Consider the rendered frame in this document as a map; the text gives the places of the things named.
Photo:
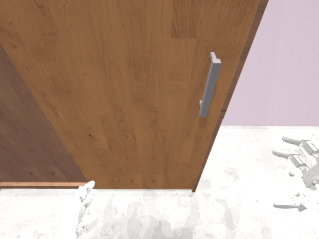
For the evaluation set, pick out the wardrobe door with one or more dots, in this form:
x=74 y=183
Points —
x=30 y=148
x=120 y=81

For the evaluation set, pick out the right robot hand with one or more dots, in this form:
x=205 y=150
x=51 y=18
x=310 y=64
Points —
x=309 y=196

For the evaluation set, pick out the left robot hand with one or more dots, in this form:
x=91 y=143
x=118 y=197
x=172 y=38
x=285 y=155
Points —
x=72 y=217

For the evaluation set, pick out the handle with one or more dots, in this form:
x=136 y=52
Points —
x=210 y=84

